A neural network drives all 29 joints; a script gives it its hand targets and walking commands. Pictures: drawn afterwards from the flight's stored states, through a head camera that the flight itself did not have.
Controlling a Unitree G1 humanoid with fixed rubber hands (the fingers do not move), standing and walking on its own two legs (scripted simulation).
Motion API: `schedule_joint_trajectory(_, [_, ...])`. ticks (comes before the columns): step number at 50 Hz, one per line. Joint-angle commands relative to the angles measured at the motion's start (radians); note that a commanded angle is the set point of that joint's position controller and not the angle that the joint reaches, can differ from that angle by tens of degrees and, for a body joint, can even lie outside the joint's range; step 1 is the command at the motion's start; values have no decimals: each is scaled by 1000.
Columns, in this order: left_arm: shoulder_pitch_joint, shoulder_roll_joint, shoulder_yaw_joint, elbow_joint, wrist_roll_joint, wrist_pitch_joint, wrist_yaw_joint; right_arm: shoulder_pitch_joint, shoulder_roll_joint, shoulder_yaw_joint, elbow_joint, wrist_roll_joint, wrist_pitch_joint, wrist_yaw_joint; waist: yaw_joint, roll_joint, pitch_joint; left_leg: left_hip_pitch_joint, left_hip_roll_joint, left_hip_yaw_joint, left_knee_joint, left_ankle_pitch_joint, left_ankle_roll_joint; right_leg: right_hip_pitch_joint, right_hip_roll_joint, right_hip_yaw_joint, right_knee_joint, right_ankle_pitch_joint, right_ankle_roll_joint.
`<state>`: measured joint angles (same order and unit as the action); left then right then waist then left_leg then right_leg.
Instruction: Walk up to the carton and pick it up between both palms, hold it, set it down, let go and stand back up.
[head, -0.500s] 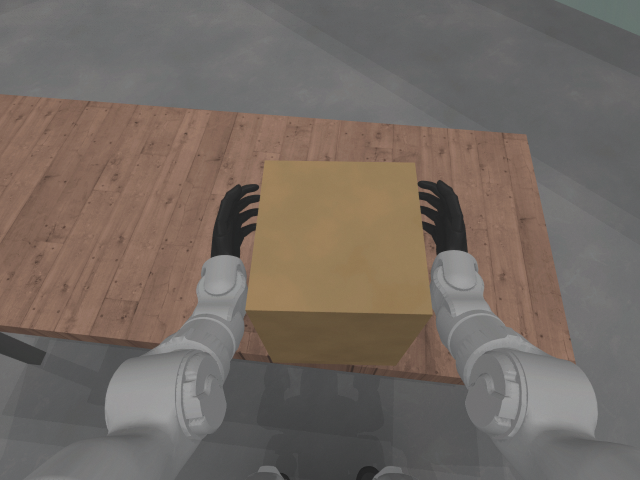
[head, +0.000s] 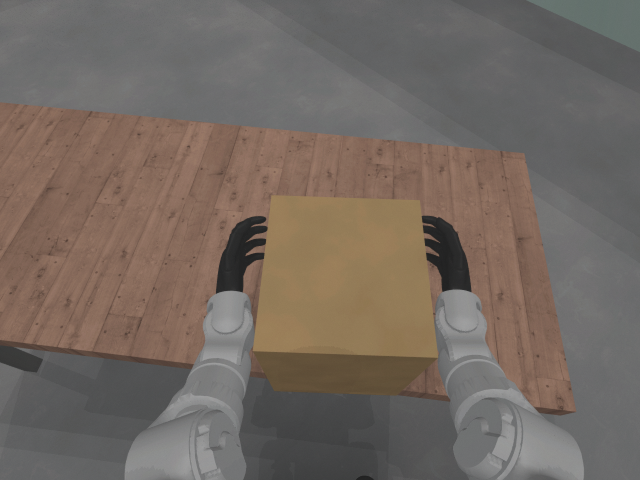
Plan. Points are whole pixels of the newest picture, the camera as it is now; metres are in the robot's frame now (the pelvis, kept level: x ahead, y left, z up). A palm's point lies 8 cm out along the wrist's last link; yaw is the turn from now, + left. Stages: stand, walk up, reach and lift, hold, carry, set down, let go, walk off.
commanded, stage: reach and lift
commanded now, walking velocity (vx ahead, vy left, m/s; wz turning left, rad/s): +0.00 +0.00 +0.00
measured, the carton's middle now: (339, 305) +0.35 +0.00 -0.09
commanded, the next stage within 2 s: none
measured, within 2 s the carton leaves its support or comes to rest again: leaves its support in 0.64 s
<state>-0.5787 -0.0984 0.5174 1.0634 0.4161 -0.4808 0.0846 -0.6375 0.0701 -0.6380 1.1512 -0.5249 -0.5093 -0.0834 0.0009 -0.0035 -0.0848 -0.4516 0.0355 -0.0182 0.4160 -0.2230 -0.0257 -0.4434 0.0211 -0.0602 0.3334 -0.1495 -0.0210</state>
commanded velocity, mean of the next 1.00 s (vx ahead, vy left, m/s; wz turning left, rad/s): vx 0.00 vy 0.00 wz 0.00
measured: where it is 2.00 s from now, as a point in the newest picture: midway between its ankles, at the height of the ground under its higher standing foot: outside the picture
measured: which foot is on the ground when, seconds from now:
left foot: down 0.00-1.00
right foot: down 0.00-1.00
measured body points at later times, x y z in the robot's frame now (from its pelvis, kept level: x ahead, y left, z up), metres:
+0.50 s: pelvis +0.00 +0.00 +0.00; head +0.09 +0.01 +0.44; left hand +0.37 +0.15 -0.02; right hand +0.38 -0.15 -0.01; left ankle -0.03 +0.13 -0.74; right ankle -0.01 -0.11 -0.74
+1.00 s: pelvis -0.01 +0.00 +0.01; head +0.04 +0.02 +0.45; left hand +0.36 +0.15 +0.01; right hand +0.36 -0.14 +0.02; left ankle -0.03 +0.13 -0.74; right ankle -0.01 -0.11 -0.74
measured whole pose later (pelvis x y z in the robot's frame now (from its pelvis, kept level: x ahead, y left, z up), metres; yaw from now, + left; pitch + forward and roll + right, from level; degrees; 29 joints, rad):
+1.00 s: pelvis -0.01 +0.00 +0.01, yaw -1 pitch +11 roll -1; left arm -0.56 -0.08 0.41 1.04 0.33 -0.42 0.11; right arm -0.64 0.03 -0.49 1.21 -0.40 -0.51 -0.13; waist 0.02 -0.03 -0.08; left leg -0.35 0.03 0.00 0.34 -0.18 -0.02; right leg -0.34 0.02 -0.04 0.25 -0.09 -0.02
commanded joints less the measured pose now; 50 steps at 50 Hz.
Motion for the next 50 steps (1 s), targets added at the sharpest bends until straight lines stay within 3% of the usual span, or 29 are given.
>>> schedule_joint_trajectory(1, [-373, -460, -229, 13, 75, -9, -82, -338, 536, 270, 58, -111, -79, 123, -4, 19, -451, 81, -24, 110, -6, 477, -44, 386, 8, -37, 54, 466, 8])
schedule_joint_trajectory(3, [-376, -476, -233, -3, 74, -4, -77, -328, 552, 285, 80, -90, -73, 130, 8, 12, -414, 83, -16, 100, -11, 481, -47, 395, 6, -28, 57, 469, 4])
schedule_joint_trajectory(4, [-342, -478, -217, 17, 95, -5, -79, -313, 558, 300, 87, -86, -73, 131, 32, 8, -390, 71, -23, 115, -16, 468, -36, 396, 6, -26, 50, 454, 5])
schedule_joint_trajectory(5, [-363, -472, -228, -19, 93, -5, -80, -334, 527, 285, 75, -87, -75, 131, 11, 43, -433, 90, -19, 109, -23, 482, -44, 390, 9, -33, 46, 446, -2])
schedule_joint_trajectory(7, [-348, -471, -226, -13, 80, -10, -75, -336, 539, 307, 51, -87, -82, 131, 43, -5, -445, 65, -19, 118, -21, 460, -32, 411, 6, -21, 39, 435, -2])
schedule_joint_trajectory(8, [-353, -472, -249, -9, 75, -9, -79, -335, 534, 285, 51, -92, -90, 122, -6, -3, -457, 85, -22, 114, -23, 468, -35, 401, 14, -38, 42, 475, 3])
schedule_joint_trajectory(10, [-355, -464, -202, 22, 93, 0, -83, -342, 560, 295, 44, -93, -76, 122, 18, -27, -395, 46, -26, 113, -32, 420, -25, 427, 7, -21, 44, 443, 9])
schedule_joint_trajectory(11, [-355, -461, -218, -9, 92, 7, -83, -349, 550, 288, 35, -84, -72, 124, 20, 5, -408, 32, -28, 121, -49, 370, -20, 432, 0, -23, 39, 408, 9])
schedule_joint_trajectory(12, [-350, -459, -223, -1, 80, 0, -85, -343, 537, 284, 62, -87, -70, 125, 13, -22, -405, 23, -30, 122, -43, 384, -16, 421, 1, -22, 31, 428, 5])
schedule_joint_trajectory(14, [-345, -472, -221, -8, 96, 3, -79, -342, 555, 310, 59, -82, -74, 126, 28, 19, -443, 64, -23, 116, -39, 430, -27, 424, 1, -24, 38, 458, 0])
schedule_joint_trajectory(15, [-358, -479, -228, -19, 84, 6, -82, -337, 542, 301, 61, -87, -79, 120, 6, 9, -466, 75, -23, 118, -32, 452, -33, 412, 12, -34, 42, 473, 5])
schedule_joint_trajectory(17, [-360, -488, -245, -25, 79, 6, -81, -343, 557, 291, 44, -99, -79, 116, 3, 8, -466, 67, -24, 116, -37, 416, -25, 412, 8, -34, 40, 445, 3])
schedule_joint_trajectory(20, [-390, -462, -231, -21, 78, 8, -79, -344, 556, 289, 61, -80, -70, 121, 21, 20, -422, 50, -24, 120, -45, 385, -20, 414, -1, -24, 32, 401, 3])
schedule_joint_trajectory(22, [-360, -465, -228, 1, 72, 4, -87, -350, 565, 313, 75, -68, -72, 121, 28, -22, -397, -1, -29, 119, -45, 350, -12, 455, -4, -15, 41, 439, 9])
schedule_joint_trajectory(24, [-424, -485, -278, -38, 45, -17, -85, -370, 569, 315, 76, -76, -101, 114, 11, -6, -484, 28, -32, 126, -52, 357, -19, 467, -1, -21, 47, 456, 20])
schedule_joint_trajectory(25, [-400, -499, -262, -27, 65, -18, -80, -385, 576, 338, 57, -65, -112, 113, 29, 0, -489, 56, -36, 123, -46, 411, -29, 473, 5, -23, 49, 498, 20])
schedule_joint_trajectory(26, [-409, -503, -296, -49, 44, -22, -77, -371, 559, 344, 75, -67, -112, 107, 2, 14, -522, 65, -36, 115, -38, 437, -35, 460, 5, -24, 49, 525, 17])
schedule_joint_trajectory(32, [-457, -502, -322, -38, 32, -32, -81, -387, 580, 374, 104, -58, -139, 96, 16, -23, -483, 50, -35, 118, -59, 368, -24, 479, -4, -17, 48, 515, 22])
schedule_joint_trajectory(33, [-462, -491, -314, -43, 22, -39, -77, -410, 571, 383, 43, -57, -144, 96, 30, -22, -524, 52, -37, 121, -57, 364, -21, 474, -4, -15, 40, 508, 24])
schedule_joint_trajectory(35, [-532, -518, -377, -83, -1, -49, -73, -404, 557, 370, 84, -56, -153, 91, -11, 8, -541, 94, -32, 114, -60, 389, -37, 460, 1, -27, 38, 525, 13])
schedule_joint_trajectory(37, [-499, -487, -336, -31, 10, -48, -82, -438, 555, 371, 83, -50, -158, 94, 12, 7, -489, 94, -32, 112, -58, 388, -33, 468, -1, -21, 28, 490, 15])
schedule_joint_trajectory(38, [-495, -516, -368, -54, 8, -38, -76, -418, 540, 372, 104, -47, -156, 94, -5, 34, -483, 133, -30, 107, -64, 387, -40, 438, 5, -31, 15, 457, 5])
schedule_joint_trajectory(39, [-477, -495, -348, -29, 20, -23, -79, -412, 517, 374, 107, -41, -143, 92, 11, 7, -444, 119, -32, 118, -69, 355, -30, 433, 0, -31, 8, 442, 10])
schedule_joint_trajectory(41, [-524, -511, -381, -45, -8, -28, -79, -416, 527, 374, 117, -48, -144, 90, -4, 18, -494, 139, -29, 110, -59, 383, -37, 427, 8, -39, 9, 440, 7])
schedule_joint_trajectory(42, [-515, -500, -358, -28, 1, -24, -81, -439, 537, 388, 106, -37, -138, 93, 22, 3, -454, 125, -35, 118, -65, 342, -29, 438, 1, -31, 5, 417, 14])
schedule_joint_trajectory(44, [-479, -509, -369, -36, 10, -6, -85, -390, 531, 405, 120, -26, -118, 89, 12, 11, -454, 135, -35, 112, -80, 329, -26, 450, 0, -18, -2, 419, 13])
schedule_joint_trajectory(46, [-446, -490, -361, -27, 7, 25, -87, -387, 537, 431, 122, -1, -76, 88, 43, 2, -391, 142, -38, 116, -90, 308, -16, 459, -8, -3, -16, 383, 10])
schedule_joint_trajectory(48, [-510, -525, -420, -83, -26, 38, -82, -415, 534, 447, 55, 6, -74, 90, 11, 23, -447, 174, -32, 107, -87, 330, -32, 432, 6, -21, -18, 364, 2])
schedule_joint_trajectory(50, [-542, -529, -420, -93, -38, 40, -78, -448, 558, 475, 36, 28, -65, 88, 26, 17, -474, 188, -34, 111, -76, 370, -31, 455, 8, -16, -17, 415, 15])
